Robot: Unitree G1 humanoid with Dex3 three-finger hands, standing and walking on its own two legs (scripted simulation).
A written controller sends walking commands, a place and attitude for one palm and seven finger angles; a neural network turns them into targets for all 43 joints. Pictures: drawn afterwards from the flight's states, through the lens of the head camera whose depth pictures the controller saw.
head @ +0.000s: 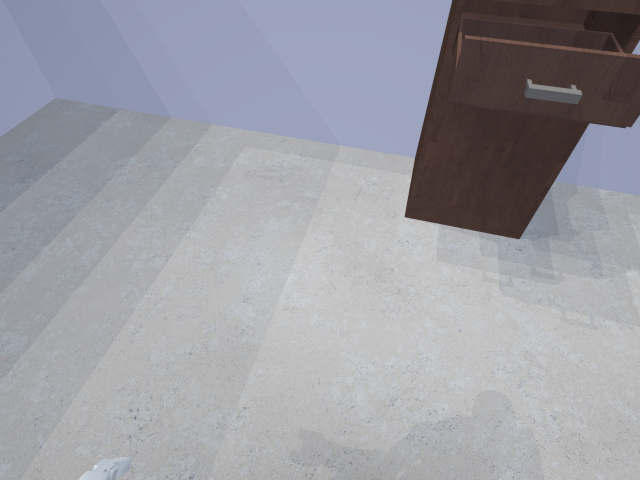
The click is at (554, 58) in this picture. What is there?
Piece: drawer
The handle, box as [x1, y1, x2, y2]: [524, 79, 581, 103]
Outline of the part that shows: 524,92 526,97 577,103 581,96 580,90 577,90 575,85 570,85 568,89 532,84 530,79 527,79 526,81 526,89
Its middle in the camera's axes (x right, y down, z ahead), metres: +0.54 -0.35 +0.91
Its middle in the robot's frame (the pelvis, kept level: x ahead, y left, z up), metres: +0.95 -0.50 +0.03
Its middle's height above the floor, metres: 0.80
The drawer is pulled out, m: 0.27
